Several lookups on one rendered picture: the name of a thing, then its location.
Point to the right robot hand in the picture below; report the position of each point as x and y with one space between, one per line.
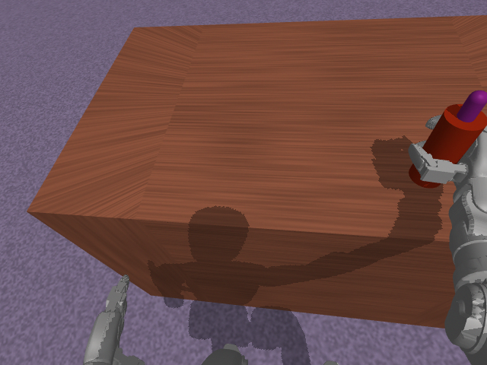
472 164

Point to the right robot arm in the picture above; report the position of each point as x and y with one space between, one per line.
466 321

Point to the left robot hand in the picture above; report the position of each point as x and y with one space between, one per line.
103 343

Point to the bottle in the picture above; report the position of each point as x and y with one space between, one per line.
456 130

